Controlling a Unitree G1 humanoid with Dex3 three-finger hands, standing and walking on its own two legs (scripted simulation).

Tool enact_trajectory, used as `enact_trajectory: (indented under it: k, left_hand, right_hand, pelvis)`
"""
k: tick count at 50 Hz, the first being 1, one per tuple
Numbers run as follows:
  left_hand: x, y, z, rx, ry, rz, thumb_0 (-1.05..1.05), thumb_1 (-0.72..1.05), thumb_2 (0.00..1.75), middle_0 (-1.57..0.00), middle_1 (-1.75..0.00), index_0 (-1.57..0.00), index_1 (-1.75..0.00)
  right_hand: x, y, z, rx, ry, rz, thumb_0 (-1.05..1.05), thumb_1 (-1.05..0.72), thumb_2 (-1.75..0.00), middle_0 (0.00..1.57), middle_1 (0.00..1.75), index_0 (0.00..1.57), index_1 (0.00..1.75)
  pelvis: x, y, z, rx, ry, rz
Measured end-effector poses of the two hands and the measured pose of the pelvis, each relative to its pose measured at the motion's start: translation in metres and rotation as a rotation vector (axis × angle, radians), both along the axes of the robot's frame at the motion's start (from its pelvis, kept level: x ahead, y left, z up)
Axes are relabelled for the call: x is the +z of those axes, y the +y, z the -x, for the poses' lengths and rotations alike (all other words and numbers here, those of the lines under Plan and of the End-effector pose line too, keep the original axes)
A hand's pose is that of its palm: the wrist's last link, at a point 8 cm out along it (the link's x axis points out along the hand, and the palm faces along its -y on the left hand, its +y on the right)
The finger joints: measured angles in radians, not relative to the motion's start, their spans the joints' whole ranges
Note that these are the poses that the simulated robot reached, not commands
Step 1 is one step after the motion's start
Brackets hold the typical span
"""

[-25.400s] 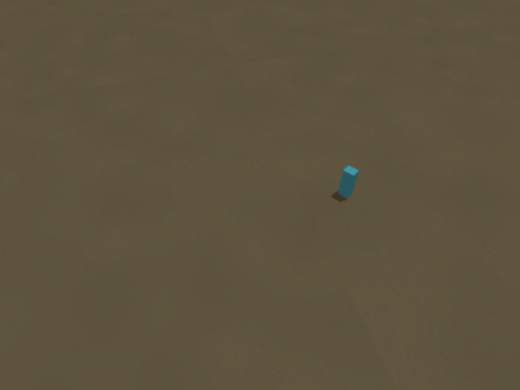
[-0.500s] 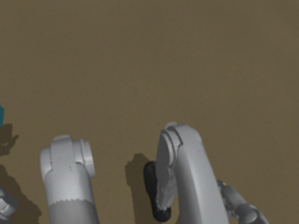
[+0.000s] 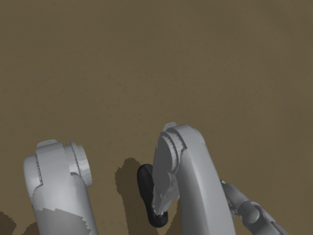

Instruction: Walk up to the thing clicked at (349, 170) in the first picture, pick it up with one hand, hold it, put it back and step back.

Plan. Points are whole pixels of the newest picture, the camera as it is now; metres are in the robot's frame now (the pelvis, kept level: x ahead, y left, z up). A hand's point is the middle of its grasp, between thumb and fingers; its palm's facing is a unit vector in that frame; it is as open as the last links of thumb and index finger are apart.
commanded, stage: lower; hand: left
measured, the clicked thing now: out of the picture +0.39 +0.39 -0.16
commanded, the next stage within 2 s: loosen in 0.90 s
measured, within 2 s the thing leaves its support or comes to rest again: rests again in 2.00 s
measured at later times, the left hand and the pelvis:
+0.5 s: hand out of the picture +0.40 +0.40 -0.16, palm faces +0.61 -0.79 -0.04, open 9.7 cm; pelvis -0.01 +0.01 +0.00, yaw -1 degrees
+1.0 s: hand out of the picture +0.40 +0.39 -0.17, palm faces +0.60 -0.80 -0.03, open 9.6 cm; pelvis -0.01 +0.01 -0.01, yaw -3 degrees
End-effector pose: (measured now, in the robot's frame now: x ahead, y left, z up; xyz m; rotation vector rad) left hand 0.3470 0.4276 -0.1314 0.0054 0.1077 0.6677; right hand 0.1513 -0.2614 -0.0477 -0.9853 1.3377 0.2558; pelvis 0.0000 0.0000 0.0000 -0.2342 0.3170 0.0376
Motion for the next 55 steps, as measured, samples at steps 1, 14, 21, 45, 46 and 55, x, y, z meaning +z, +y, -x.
enact_trajectory:
  k: [1,14,21,45,46,55]
  left_hand:
    - [-0.001,0.0,0.0,0.0,0.0,0.0,-0.04,-0.46,0.86,-0.88,-1.18,-0.78,-1.14]
    - [-0.012,0.0,-0.002,-0.011,-0.003,0.004,-0.05,-0.46,0.86,-0.89,-1.18,-0.79,-1.15]
    - [-0.018,-0.001,0.0,-0.011,-0.002,0.006,-0.04,-0.44,0.86,-0.92,-1.18,-0.85,-1.16]
    - [-0.034,-0.005,-0.003,-0.016,-0.002,0.01,-0.04,-0.44,0.86,-0.94,-1.15,-0.9,-1.11]
    - [-0.035,-0.005,-0.003,-0.017,-0.002,0.01,-0.04,-0.44,0.86,-0.94,-1.15,-0.9,-1.11]
    - [-0.035,-0.006,-0.004,-0.019,-0.006,0.008,-0.03,-0.41,0.83,-0.95,-1.13,-0.91,-1.08]
  right_hand:
    - [0.001,0.0,-0.001,0.006,0.0,0.002,0.0,-0.9,-0.9,0.21,0.3,0.2,0.3]
    - [0.007,0.007,-0.004,0.061,-0.012,0.022,0.0,-0.9,-0.89,0.21,0.3,0.2,0.3]
    - [0.01,0.011,-0.004,0.084,-0.004,0.032,0.0,-0.89,-0.89,0.21,0.3,0.2,0.3]
    - [0.016,0.019,-0.011,0.139,-0.01,0.058,0.0,-0.89,-0.89,0.21,0.3,0.2,0.3]
    - [0.016,0.019,-0.011,0.141,-0.01,0.059,0.0,-0.89,-0.89,0.21,0.3,0.2,0.3]
    - [0.018,0.022,-0.011,0.157,-0.009,0.061,0.0,-0.89,-0.89,0.21,0.3,0.2,0.3]
  pelvis:
    - [0.0,0.0,0.0,-0.001,-0.003,0.001]
    - [-0.003,0.003,0.003,-0.012,-0.037,0.02]
    - [-0.004,0.005,0.005,-0.014,-0.051,0.028]
    - [-0.006,0.008,0.007,-0.027,-0.081,0.047]
    - [-0.006,0.008,0.007,-0.028,-0.082,0.048]
    - [-0.006,0.01,0.008,-0.031,-0.089,0.054]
